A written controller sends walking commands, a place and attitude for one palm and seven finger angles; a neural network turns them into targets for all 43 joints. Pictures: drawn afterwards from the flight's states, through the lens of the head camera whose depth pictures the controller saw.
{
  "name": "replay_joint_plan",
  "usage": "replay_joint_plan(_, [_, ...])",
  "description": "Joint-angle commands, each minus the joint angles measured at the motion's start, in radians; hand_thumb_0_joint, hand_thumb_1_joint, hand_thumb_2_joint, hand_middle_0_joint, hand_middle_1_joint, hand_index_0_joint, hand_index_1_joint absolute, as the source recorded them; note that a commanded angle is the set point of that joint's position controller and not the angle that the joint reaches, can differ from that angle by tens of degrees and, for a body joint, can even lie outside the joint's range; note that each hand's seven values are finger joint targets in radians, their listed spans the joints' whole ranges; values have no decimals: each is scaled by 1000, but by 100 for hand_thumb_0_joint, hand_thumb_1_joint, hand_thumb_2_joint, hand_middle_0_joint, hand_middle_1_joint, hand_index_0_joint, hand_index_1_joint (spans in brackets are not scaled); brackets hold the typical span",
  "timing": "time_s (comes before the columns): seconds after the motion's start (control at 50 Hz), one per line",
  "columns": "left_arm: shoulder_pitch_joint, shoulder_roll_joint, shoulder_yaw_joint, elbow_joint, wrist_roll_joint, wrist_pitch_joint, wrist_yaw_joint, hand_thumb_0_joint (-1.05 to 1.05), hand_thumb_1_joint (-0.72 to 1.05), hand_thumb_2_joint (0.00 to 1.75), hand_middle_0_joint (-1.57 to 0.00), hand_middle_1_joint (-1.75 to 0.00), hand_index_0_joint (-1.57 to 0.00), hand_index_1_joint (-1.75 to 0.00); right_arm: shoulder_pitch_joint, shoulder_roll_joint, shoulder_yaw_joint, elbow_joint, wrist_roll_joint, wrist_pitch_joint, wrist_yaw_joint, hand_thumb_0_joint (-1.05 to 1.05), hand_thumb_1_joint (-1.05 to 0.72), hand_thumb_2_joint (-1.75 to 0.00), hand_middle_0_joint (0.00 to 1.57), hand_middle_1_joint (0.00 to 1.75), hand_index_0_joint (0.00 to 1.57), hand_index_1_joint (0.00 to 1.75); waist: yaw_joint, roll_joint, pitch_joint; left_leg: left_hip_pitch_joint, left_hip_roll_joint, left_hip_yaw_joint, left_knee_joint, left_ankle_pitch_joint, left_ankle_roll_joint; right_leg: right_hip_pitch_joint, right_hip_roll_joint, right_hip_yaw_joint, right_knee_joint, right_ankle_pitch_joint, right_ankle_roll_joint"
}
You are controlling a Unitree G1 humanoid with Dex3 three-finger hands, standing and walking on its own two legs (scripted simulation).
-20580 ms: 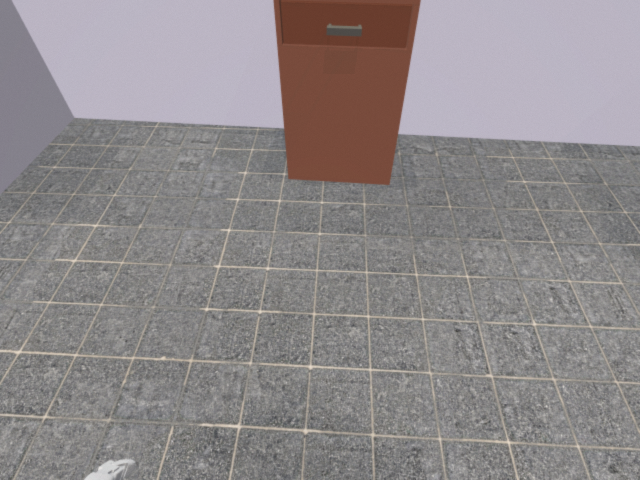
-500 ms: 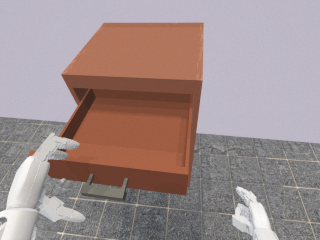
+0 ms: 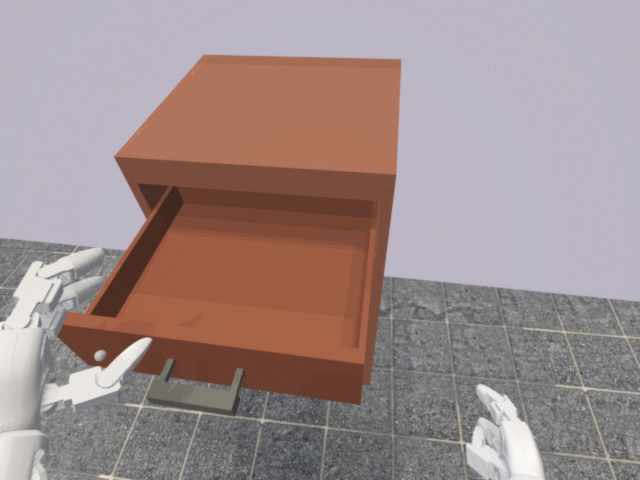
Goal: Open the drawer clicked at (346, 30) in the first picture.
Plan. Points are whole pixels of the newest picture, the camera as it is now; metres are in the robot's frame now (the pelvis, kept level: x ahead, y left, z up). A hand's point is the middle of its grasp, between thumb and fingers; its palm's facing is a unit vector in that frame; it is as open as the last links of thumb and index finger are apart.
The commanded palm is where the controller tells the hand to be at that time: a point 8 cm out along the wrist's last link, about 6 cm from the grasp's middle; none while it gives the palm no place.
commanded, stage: draw the hand back to the body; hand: left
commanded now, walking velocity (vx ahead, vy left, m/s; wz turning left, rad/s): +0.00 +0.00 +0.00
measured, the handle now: (198, 383) +0.24 +0.21 -0.05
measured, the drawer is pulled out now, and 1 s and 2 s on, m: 0.30 0.30 0.30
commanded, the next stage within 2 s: step back with the hand held close in 0.40 s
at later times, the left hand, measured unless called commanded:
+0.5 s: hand (91, 368) +0.17 +0.23 +0.15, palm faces +0.39 -0.81 -0.43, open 7.5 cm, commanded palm +0.12 +0.27 +0.17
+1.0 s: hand (41, 415) +0.13 +0.25 +0.15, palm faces +0.32 -0.80 -0.51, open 7.4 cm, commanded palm +0.07 +0.29 +0.17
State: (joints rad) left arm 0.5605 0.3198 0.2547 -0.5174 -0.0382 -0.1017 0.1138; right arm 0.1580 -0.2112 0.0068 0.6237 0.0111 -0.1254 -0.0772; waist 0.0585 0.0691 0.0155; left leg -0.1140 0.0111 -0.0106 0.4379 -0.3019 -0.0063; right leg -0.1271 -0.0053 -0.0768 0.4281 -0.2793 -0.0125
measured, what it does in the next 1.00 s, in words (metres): shifts its weight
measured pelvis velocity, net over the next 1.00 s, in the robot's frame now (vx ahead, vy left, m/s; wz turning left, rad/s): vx -0.06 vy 0.01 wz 0.03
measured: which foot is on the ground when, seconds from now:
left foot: down 0.00-1.00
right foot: down 0.00-1.00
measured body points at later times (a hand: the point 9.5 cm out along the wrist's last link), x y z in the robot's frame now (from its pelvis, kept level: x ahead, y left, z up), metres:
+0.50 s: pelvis -0.01 -0.01 +0.00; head -0.01 -0.04 +0.45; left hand +0.15 +0.27 +0.18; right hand +0.20 -0.22 -0.09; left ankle -0.04 +0.12 -0.74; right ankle -0.03 -0.11 -0.74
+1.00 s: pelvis -0.06 +0.01 -0.01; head -0.01 +0.02 +0.44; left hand +0.11 +0.29 +0.18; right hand +0.14 -0.22 -0.09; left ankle -0.04 +0.12 -0.74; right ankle -0.03 -0.11 -0.74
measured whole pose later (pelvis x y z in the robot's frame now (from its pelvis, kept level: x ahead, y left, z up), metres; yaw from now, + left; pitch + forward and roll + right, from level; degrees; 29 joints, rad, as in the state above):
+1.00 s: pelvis -0.06 +0.01 -0.01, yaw +2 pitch +3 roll +0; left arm 0.66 0.41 0.38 -0.63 -0.05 -0.18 0.13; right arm 0.15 -0.20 -0.01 0.55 0.02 -0.03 -0.09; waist 0.01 -0.01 0.05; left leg -0.33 -0.02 -0.03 0.52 -0.24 0.01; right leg -0.33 -0.04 -0.10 0.52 -0.23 0.00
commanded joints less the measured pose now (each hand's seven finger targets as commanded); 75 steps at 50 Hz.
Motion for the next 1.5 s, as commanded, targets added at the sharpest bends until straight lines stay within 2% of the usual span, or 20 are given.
replay_joint_plan(0.0, [-48,167,141,-221,-11,-65,22,0,58,76,-22,-50,-22,-50,-138,-86,-24,-171,4,-54,-12,0,-90,-90,20,30,20,30,1,-38,-115,29,26,17,-21,383,20,34,-39,3,-45,347,1])
replay_joint_plan(0.12, [-47,165,143,-209,-9,-62,24,0,80,86,-21,-37,-21,-37,-131,-83,-23,-167,3,-51,-15,0,-90,-90,20,30,20,30,-1,1,-108,37,25,17,-25,379,20,28,-42,1,-45,342,2])
replay_joint_plan(0.18, [-43,159,136,-189,-14,-55,22,0,90,90,-20,-30,-20,-30,-140,-84,-25,-172,5,-46,-14,0,-90,-90,20,30,20,30,0,-62,-98,29,28,16,-25,361,25,26,-43,2,-46,341,7])
replay_joint_plan(0.48, [-42,168,144,-192,-14,-58,25,0,90,90,-20,-30,-20,-30,-142,-81,-21,-169,6,-44,-15,0,-90,-90,20,30,20,30,5,-15,-98,32,25,10,-33,326,22,24,-43,6,-53,292,3])
replay_joint_plan(0.5, [-254,323,306,-287,-17,-114,33,0,90,90,-20,-30,-20,-30,-82,-101,-9,-217,18,-24,-7,0,-90,-90,20,30,20,30,-40,53,30,-61,31,-24,-9,266,35,-73,-87,69,-102,314,1])
replay_joint_plan(0.52, [-133,255,268,-200,-15,-116,24,0,90,90,-20,-30,-20,-30,-80,-89,-18,-184,13,-12,-7,0,-90,-90,20,30,20,30,-46,-68,-3,-70,41,-44,6,251,38,-65,-108,68,-100,314,-2])
replay_joint_plan(0.54, [-44,191,213,-157,-13,-113,12,0,90,90,-20,-30,-20,-30,-92,-96,-24,-192,13,4,-6,0,-90,-90,20,30,20,30,-50,-123,-21,-56,37,-37,27,261,43,-72,-117,64,-95,338,0])
replay_joint_plan(0.68, [125,201,228,-254,-16,-132,12,0,90,90,-20,-30,-20,-30,-111,-120,-55,-229,14,59,-6,0,-90,-90,20,30,20,30,-55,-77,-194,-89,55,-45,56,443,40,12,-140,44,3,436,-13])
replay_joint_plan(0.8, [125,242,259,-320,-20,-139,31,0,90,90,-20,-30,-20,-30,-118,-121,-64,-241,16,66,-22,0,-90,-90,20,30,20,30,-56,-45,-195,-141,82,-97,22,416,40,-20,-117,37,40,316,-9])
replay_joint_plan(0.96, [117,222,242,-339,-13,-155,43,0,90,90,-20,-30,-20,-30,-98,-123,-58,-242,7,31,-17,0,-90,-90,20,30,20,30,-48,34,-157,-311,132,-145,-55,245,64,4,-80,47,127,167,9])
replay_joint_plan(1.04, [102,216,236,-331,-15,-160,48,0,90,90,-20,-30,-20,-30,-85,-124,-57,-237,10,21,-11,0,-90,-90,20,30,20,30,-57,-22,-137,-338,97,-123,7,91,57,-45,-120,102,57,123,-12])
replay_joint_plan(1.1, [79,235,246,-330,-16,-164,57,0,90,90,-20,-30,-20,-30,-70,-123,-64,-216,11,18,-10,0,-90,-90,20,30,20,30,-70,-128,-126,-231,18,-64,166,-32,31,-213,-209,199,-89,1,-61])
replay_joint_plan(1.14, [62,224,231,-322,-19,-163,63,0,90,90,-20,-30,-20,-30,-68,-117,-60,-200,8,20,-10,0,-90,-90,20,30,20,30,-71,-189,-119,-149,-6,-38,267,-53,22,-320,-265,204,-140,-93,-86])
replay_joint_plan(1.2, [61,244,255,-351,-14,-163,72,0,90,90,-20,-30,-20,-30,-93,-119,-54,-199,0,19,-18,0,-90,-90,20,30,20,30,-68,-97,-104,-159,50,-88,97,-22,35,-297,-199,124,-58,-70,-54])
replay_joint_plan(1.26, [62,231,253,-371,3,-178,72,0,90,90,-20,-30,-20,-30,-114,-121,-39,-242,3,4,-21,0,-90,-90,20,30,20,30,-60,191,-65,-496,224,-301,-239,-220,99,-55,-24,39,267,-129,20])
replay_joint_plan(1.28, [51,231,252,-382,8,-183,71,0,90,90,-20,-30,-20,-30,-102,-112,-41,-241,-1,-1,-20,0,-90,-90,20,30,20,30,-57,181,-66,-518,246,-324,-237,-147,114,-38,-18,50,340,-107,19])
replay_joint_plan(1.32, [72,234,250,-388,2,-190,64,0,90,90,-20,-30,-20,-30,-83,-109,-51,-231,-5,-20,-12,0,-90,-90,20,30,20,30,-48,92,-139,-337,242,-276,-109,235,125,-106,-26,70,316,-105,13])
replay_joint_plan(1.36, [108,227,246,-370,-4,-193,50,0,90,90,-20,-30,-20,-30,-70,-116,-55,-211,-11,-38,1,0,-90,-90,20,30,20,30,-41,97,-181,-210,243,-245,-52,454,127,-135,-19,62,252,-107,13])
replay_joint_plan(1.42, [101,216,228,-369,-10,-192,32,0,90,90,-20,-30,-20,-30,-59,-122,-52,-182,-18,-50,18,0,-90,-90,20,30,20,30,-44,138,-210,-63,243,-221,-22,703,123,-158,-2,48,183,-91,14])
replay_joint_plan(1.48, [81,229,243,-367,-20,-194,14,0,90,90,-20,-30,-20,-30,-79,-129,-49,-175,-16,-45,30,0,-90,-90,20,30,20,30,-35,136,-234,10,238,-193,12,781,116,-133,2,47,74,-17,15])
